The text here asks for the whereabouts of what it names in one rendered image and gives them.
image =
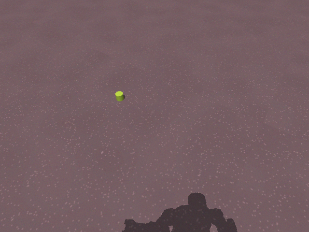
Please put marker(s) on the tin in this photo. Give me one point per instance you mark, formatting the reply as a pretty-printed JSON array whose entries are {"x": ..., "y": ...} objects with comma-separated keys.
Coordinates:
[{"x": 119, "y": 96}]

